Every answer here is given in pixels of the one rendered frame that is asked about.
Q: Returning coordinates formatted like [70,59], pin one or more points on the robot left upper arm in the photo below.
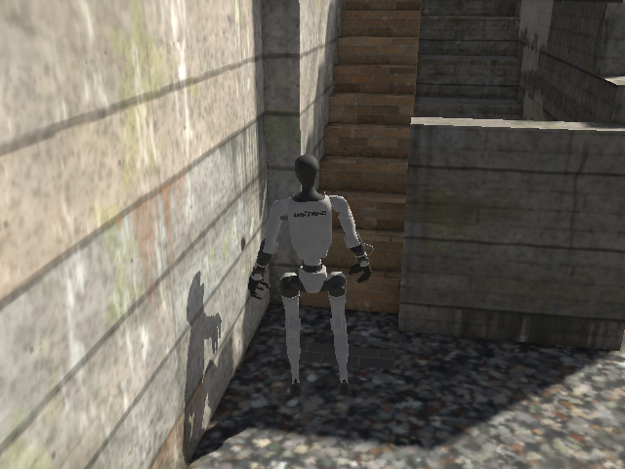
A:
[278,209]

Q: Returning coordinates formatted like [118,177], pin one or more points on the left robot hand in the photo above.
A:
[253,284]

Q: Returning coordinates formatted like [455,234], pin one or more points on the right robot foot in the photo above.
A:
[344,388]

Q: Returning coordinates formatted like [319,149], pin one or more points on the robot right forearm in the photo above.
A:
[360,253]

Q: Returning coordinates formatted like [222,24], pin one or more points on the right robot hand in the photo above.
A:
[357,268]

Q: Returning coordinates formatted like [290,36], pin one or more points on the robot left forearm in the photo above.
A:
[261,263]

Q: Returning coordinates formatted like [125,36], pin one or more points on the robot torso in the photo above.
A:
[310,225]

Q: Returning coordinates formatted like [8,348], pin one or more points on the robot right upper arm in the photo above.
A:
[339,204]

